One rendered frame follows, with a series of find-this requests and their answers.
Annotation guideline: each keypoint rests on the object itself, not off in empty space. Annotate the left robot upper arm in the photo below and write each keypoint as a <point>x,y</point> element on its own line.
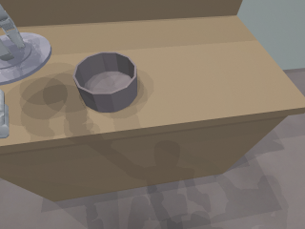
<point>4,117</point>

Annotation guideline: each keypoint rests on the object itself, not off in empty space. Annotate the robot left hand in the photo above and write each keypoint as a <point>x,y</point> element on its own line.
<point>7,26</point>

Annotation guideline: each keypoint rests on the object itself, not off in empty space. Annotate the pot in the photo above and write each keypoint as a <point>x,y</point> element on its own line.
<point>106,81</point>

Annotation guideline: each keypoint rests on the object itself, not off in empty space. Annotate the lid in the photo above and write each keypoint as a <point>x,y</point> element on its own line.
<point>26,61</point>

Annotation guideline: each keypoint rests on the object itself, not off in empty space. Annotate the knob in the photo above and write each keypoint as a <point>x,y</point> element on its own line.
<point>12,47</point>

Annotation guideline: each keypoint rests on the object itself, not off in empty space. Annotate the table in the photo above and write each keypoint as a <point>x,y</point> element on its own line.
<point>207,92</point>

